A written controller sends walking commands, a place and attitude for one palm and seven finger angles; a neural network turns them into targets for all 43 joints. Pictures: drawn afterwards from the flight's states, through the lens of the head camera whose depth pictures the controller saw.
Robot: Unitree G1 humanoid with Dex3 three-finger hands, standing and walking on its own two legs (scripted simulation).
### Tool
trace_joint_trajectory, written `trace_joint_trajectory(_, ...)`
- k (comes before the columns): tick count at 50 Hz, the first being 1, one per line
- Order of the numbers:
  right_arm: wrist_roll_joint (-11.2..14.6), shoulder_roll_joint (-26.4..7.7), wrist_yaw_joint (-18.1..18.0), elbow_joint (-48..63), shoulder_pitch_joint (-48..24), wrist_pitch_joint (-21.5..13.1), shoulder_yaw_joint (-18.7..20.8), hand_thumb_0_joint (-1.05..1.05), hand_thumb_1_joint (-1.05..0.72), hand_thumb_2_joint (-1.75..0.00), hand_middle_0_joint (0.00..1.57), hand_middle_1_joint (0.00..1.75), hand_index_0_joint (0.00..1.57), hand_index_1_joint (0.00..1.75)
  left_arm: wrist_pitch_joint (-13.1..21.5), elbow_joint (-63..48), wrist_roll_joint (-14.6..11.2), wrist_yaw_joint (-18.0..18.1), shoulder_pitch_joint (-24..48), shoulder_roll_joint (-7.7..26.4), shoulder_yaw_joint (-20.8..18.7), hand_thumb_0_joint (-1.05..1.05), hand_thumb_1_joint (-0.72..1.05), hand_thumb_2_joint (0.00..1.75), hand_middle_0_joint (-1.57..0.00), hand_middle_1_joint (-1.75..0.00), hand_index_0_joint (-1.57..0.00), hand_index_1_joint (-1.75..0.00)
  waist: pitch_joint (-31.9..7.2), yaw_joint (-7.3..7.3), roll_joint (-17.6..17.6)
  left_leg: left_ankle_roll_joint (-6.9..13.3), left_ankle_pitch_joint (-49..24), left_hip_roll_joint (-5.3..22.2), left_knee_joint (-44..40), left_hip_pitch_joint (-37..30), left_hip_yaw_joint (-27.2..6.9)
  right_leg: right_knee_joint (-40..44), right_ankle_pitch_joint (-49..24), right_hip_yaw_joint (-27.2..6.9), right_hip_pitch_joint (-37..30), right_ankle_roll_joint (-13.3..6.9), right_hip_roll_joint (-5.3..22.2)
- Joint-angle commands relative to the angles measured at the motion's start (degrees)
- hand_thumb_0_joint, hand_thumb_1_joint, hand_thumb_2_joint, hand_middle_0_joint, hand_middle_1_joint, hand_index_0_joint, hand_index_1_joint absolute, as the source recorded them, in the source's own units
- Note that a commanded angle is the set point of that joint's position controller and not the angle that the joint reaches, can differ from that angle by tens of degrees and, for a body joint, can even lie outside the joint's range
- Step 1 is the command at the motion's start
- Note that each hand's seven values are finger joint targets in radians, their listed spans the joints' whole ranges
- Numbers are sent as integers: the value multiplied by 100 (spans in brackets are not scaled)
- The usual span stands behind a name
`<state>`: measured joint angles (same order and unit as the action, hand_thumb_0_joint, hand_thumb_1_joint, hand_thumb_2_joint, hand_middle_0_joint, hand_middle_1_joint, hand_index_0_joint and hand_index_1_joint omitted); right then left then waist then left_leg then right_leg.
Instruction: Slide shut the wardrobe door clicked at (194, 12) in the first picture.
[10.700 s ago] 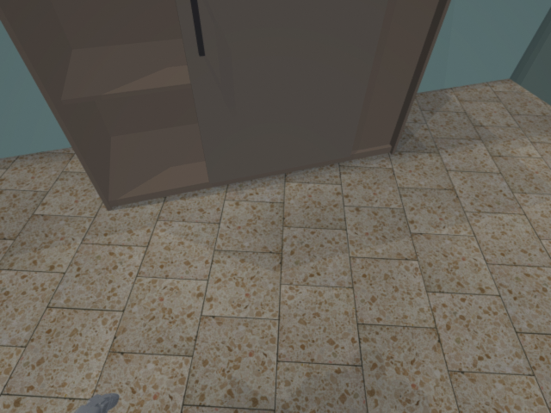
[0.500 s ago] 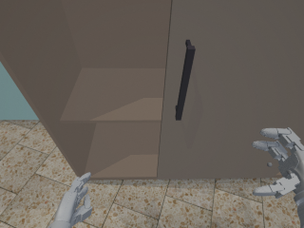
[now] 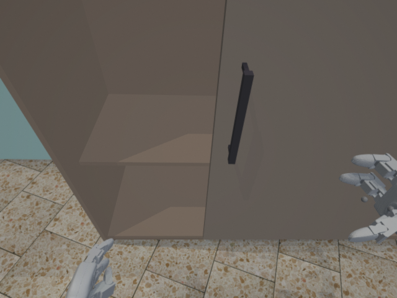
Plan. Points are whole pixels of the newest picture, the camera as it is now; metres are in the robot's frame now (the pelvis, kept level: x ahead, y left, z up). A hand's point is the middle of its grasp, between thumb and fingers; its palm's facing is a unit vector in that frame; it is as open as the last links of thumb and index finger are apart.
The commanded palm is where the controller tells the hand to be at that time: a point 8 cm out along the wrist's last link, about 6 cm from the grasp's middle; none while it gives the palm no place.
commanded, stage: raise the hand with hooked fingers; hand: right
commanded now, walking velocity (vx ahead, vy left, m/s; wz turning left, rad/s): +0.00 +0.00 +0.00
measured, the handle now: (237, 119) +0.51 -0.08 +0.09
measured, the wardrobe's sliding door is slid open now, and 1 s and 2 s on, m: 0.48 0.48 0.48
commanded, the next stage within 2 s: move the hooked fingers beside the handle in 0.28 s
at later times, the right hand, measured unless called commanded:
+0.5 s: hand (351, 196) +0.27 -0.26 +0.12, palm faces +0.05 +1.00 -0.05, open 13.9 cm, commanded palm +0.26 -0.30 +0.12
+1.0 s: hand (315, 164) +0.35 -0.22 +0.12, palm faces +0.01 +1.00 -0.03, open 13.9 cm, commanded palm +0.33 -0.27 +0.11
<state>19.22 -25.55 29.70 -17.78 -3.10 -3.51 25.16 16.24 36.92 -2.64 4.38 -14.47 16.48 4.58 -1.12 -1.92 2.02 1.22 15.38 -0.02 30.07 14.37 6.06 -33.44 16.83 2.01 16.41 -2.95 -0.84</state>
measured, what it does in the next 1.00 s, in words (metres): stands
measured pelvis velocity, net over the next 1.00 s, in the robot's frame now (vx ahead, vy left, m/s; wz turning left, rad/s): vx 0.00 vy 0.02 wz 0.02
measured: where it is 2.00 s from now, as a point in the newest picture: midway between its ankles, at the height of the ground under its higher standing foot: outside the picture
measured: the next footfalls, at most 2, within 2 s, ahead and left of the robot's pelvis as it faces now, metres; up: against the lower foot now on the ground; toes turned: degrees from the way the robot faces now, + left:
none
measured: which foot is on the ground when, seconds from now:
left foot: down 0.00-1.00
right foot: down 0.00-1.00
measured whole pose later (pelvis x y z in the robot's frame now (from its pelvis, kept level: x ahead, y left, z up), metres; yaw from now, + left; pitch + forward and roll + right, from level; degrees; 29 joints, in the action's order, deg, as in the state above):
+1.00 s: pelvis +0.00 +0.02 +0.00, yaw +1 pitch +2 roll +0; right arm 15.0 -24.1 23.7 -33.9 -18.5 -7.7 22.6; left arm 14.8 38.6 -3.0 5.0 -16.7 17.1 3.3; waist -1.5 1.0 2.0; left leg 3.0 15.8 -1.4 32.2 18.7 5.3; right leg -33.7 16.5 2.6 19.5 -1.2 0.6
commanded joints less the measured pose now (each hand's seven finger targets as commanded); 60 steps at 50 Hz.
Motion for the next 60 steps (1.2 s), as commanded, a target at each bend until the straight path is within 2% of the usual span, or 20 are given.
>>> trace_joint_trajectory(1,164,-1554,-166,1445,-1447,-478,640,0,50,-30,30,120,30,120,365,-918,-3,39,601,758,-343,0,90,90,-20,-30,-20,-30,-1037,-12,331,120,-950,-77,-339,-57,-301,591,-1117,-640,-649,140,153)
trace_joint_trajectory(4,125,-1521,-244,1534,-1482,-573,637,0,50,-30,30,120,30,120,402,-889,-8,65,597,752,-362,0,90,90,-20,-30,-20,-30,-1099,-20,546,124,-997,-63,-335,-130,-303,621,-1201,-624,-750,163,159)
trace_joint_trajectory(11,129,-1360,-133,1168,-1406,-458,487,0,50,-30,30,120,30,120,415,-832,-24,88,603,747,-344,0,90,90,-20,-30,-20,-30,-835,28,306,98,-1025,-54,-427,-117,-350,618,-1002,-516,-537,93,125)
trace_joint_trajectory(19,167,-1407,-157,1253,-1396,-515,565,0,50,-30,30,120,30,120,444,-847,-36,108,635,740,-355,0,90,90,-20,-30,-20,-30,-1021,23,161,63,-1075,-42,-421,-173,-384,579,-1006,-480,-587,66,104)
trace_joint_trajectory(21,122,-1207,-186,1131,-1848,-504,255,0,50,-30,30,120,30,120,411,-781,-50,126,662,715,-315,0,90,90,-20,-30,-20,-30,-816,147,245,39,-886,-26,-480,17,-441,557,-764,-436,-506,55,87)
trace_joint_trajectory(22,118,-1290,-207,939,-2005,-503,318,0,50,-30,30,120,30,120,400,-722,-61,154,607,736,-340,0,90,90,-20,-30,-20,-30,-729,200,79,26,-786,-28,-511,74,-457,554,-659,-445,-459,48,101)
trace_joint_trajectory(23,97,-1412,-227,826,-1990,-522,429,0,50,-30,30,120,30,120,403,-702,-59,170,593,767,-357,0,90,90,-20,-30,-20,-30,-742,160,119,34,-728,-16,-512,63,-467,554,-626,-452,-429,50,95)
trace_joint_trajectory(26,15,-1307,-261,912,-2279,-582,211,0,50,-30,30,120,30,120,416,-715,-59,179,626,737,-343,0,90,90,-20,-30,-20,-30,-1027,173,267,29,-885,28,-471,-63,-528,491,-753,-393,-521,36,77)
trace_joint_trajectory(30,-69,-1390,-352,493,-2646,-631,192,0,50,-30,30,120,30,120,379,-660,-59,215,576,751,-334,0,90,90,-20,-30,-20,-30,-930,210,47,17,-709,38,-475,14,-549,492,-611,-404,-387,38,90)
trace_joint_trajectory(33,-82,-1384,-390,276,-2764,-657,193,0,50,-30,30,120,30,120,373,-669,-65,204,550,753,-339,0,90,90,-20,-30,-20,-30,-1080,173,162,21,-765,80,-437,-76,-591,489,-625,-376,-329,43,68)
trace_joint_trajectory(34,-96,-1456,-400,145,-2735,-650,266,0,50,-30,30,120,30,120,362,-680,-62,202,521,757,-351,0,90,90,-20,-30,-20,-30,-1101,156,125,19,-853,79,-417,-83,-600,463,-693,-353,-328,38,76)
trace_joint_trajectory(35,-109,-1569,-433,23,-2610,-642,387,0,50,-30,30,120,30,120,335,-669,-48,185,466,779,-363,0,90,90,-20,-30,-20,-30,-1163,127,-155,-6,-955,77,-405,-186,-626,419,-771,-331,-228,23,82)
trace_joint_trajectory(38,-156,-1378,-468,-35,-3028,-685,140,0,50,-30,30,120,30,120,311,-696,-73,156,448,754,-354,0,90,90,-20,-30,-20,-30,-1110,185,215,6,-929,94,-370,-61,-640,432,-707,-316,-200,45,68)
trace_joint_trajectory(40,-202,-1494,-523,-120,-3104,-710,207,0,50,-30,30,120,30,120,285,-699,-57,146,364,778,-375,0,90,90,-20,-30,-20,-30,-1203,205,-5,1,-965,72,-347,-87,-635,387,-745,-304,-182,28,83)
trace_joint_trajectory(41,-199,-1352,-524,-145,-3236,-722,60,0,50,-30,30,120,30,120,285,-718,-64,138,358,777,-376,0,90,90,-20,-30,-20,-30,-1209,241,-66,-13,-972,80,-340,-82,-662,391,-714,-306,-129,20,69)
trace_joint_trajectory(49,-299,-1471,-665,-413,-3510,-830,163,0,50,-30,30,120,30,120,159,-682,-55,74,93,795,-435,0,90,90,-20,-30,-20,-30,-1443,251,182,1,-1214,78,-250,-93,-685,340,-873,-259,-137,29,66)
trace_joint_trajectory(50,-296,-1457,-689,-421,-3493,-833,152,0,50,-30,30,120,30,120,141,-696,-39,58,76,810,-443,0,90,90,-20,-30,-20,-30,-1485,258,-114,-22,-1275,74,-240,-149,-712,294,-904,-240,-68,10,76)
trace_joint_trajectory(51,-309,-1443,-704,-557,-3564,-821,129,0,50,-30,30,120,30,120,118,-674,-46,61,49,819,-449,0,90,90,-20,-30,-20,-30,-1416,304,-169,-34,-1318,77,-235,-113,-719,301,-894,-231,-16,5,78)
trace_joint_trajectory(54,-361,-1258,-738,-558,-3876,-849,-85,0,50,-30,30,120,30,120,77,-674,-57,48,-7,796,-449,0,90,90,-20,-30,-20,-30,-1446,347,277,12,-1231,56,-203,80,-665,315,-890,-257,-187,26,68)
trace_joint_trajectory(60,-424,-1237,-948,-749,-3999,-899,-83,0,50,-30,30,120,30,120,-30,-621,-21,1,-158,827,-481,0,90,90,-20,-30,-20,-30,-1554,360,-165,20,-1391,9,-157,86,-605,289,-1099,-303,-208,22,104)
